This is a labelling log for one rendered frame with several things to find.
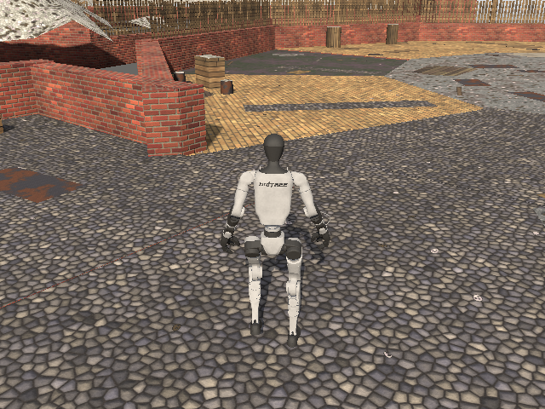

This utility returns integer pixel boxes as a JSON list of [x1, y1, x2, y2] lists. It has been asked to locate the right robot thigh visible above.
[[284, 238, 302, 296]]

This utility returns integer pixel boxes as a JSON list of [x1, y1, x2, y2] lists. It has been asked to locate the left robot upper arm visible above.
[[231, 170, 256, 217]]

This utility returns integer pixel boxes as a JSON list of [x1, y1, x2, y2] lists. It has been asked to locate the right robot shin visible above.
[[288, 281, 301, 336]]

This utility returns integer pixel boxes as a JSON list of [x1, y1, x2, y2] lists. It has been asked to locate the robot left hand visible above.
[[220, 234, 240, 254]]

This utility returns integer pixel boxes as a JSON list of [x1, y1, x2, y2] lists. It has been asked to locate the right robot forearm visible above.
[[310, 204, 328, 234]]

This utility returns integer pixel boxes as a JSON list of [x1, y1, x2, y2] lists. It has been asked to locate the robot right hand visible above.
[[311, 230, 330, 250]]

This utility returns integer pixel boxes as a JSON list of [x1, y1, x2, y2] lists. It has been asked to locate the left robot forearm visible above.
[[223, 204, 240, 239]]

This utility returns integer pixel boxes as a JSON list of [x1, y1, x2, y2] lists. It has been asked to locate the right robot upper arm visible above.
[[291, 171, 318, 217]]

